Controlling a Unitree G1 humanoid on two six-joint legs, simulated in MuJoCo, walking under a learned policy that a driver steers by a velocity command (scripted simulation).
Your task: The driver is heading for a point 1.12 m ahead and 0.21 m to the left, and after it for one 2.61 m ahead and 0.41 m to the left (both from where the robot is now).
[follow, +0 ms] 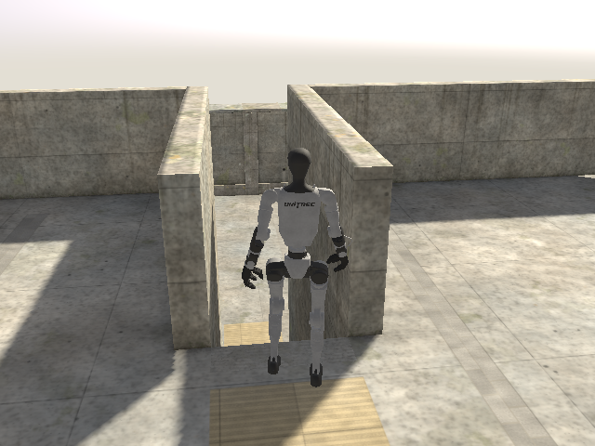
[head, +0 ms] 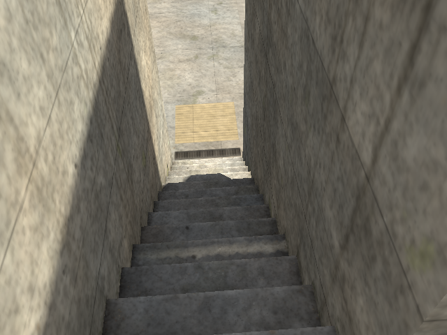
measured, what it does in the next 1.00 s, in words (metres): goes down: left foot, then right foot 0.19 m lower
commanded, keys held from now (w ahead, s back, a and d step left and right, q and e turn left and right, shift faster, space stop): w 1.00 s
